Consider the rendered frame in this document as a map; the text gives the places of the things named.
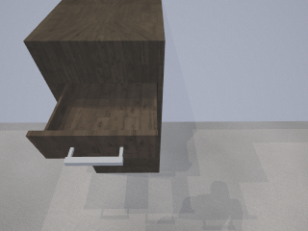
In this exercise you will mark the drawer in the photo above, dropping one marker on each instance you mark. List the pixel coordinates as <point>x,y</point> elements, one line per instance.
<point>99,118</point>

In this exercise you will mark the handle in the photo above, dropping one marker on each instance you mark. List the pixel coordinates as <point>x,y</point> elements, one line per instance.
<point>70,161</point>

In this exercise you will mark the cabinet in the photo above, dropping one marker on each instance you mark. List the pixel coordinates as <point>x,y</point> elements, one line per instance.
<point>101,42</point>

